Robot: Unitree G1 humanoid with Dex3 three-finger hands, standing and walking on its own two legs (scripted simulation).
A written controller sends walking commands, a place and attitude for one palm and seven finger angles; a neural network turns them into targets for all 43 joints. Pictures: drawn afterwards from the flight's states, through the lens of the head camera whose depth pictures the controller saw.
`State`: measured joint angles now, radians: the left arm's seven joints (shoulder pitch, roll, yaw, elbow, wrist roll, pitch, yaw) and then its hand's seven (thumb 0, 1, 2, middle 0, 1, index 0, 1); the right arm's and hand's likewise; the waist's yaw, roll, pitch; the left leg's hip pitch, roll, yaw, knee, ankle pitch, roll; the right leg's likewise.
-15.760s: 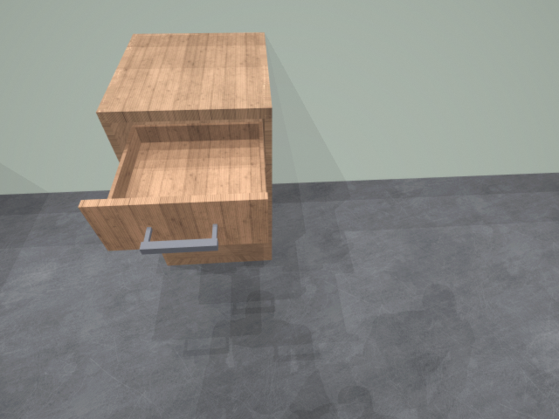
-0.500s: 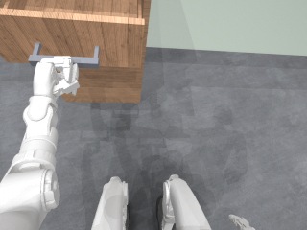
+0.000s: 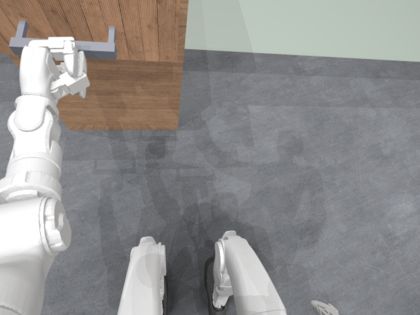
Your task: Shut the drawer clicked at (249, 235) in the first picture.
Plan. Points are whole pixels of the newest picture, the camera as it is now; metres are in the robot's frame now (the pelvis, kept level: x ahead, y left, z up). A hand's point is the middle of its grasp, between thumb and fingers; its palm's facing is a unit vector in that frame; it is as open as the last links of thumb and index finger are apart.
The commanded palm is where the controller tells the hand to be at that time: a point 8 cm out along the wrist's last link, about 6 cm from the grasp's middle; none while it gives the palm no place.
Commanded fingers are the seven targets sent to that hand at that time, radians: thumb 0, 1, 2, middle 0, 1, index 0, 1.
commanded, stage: push the drawer shut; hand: left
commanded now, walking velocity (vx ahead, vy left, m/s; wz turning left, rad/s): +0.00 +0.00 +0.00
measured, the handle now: (67, 39) +0.60 +0.23 +0.03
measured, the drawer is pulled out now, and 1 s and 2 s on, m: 0.10 0.00 0.00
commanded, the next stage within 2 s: pull the fist back off the drawer in 0.94 s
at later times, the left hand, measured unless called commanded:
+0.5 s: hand (83, 44) +0.59 +0.20 +0.04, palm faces +0.00 -1.00 -0.06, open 3.1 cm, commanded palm +0.61 +0.20 +0.04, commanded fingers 0.00 0.90 0.90 -1.40 -1.60 -1.40 -1.60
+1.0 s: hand (80, 23) +0.63 +0.21 +0.04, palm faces +0.01 -1.00 -0.06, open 3.3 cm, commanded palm +0.67 +0.18 +0.04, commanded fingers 0.00 0.90 0.90 -1.40 -1.60 -1.40 -1.60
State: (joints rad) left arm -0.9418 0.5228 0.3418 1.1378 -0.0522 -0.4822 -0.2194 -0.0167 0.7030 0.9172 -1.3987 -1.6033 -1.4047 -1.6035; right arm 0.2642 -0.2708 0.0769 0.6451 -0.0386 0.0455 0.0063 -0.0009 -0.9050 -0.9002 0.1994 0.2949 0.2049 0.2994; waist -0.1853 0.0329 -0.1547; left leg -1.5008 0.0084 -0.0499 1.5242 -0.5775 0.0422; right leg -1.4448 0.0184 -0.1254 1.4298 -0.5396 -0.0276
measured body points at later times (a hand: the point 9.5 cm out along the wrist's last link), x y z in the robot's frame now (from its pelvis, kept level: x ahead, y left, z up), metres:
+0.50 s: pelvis -0.01 +0.00 -0.02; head +0.21 +0.05 +0.37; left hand +0.58 +0.25 +0.04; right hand -0.01 -0.26 -0.11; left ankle +0.05 +0.09 -0.56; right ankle +0.06 -0.11 -0.56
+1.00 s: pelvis -0.01 +0.01 -0.03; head +0.24 +0.07 +0.35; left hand +0.62 +0.26 +0.04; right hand -0.06 -0.24 -0.10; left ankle +0.05 +0.09 -0.56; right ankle +0.06 -0.11 -0.56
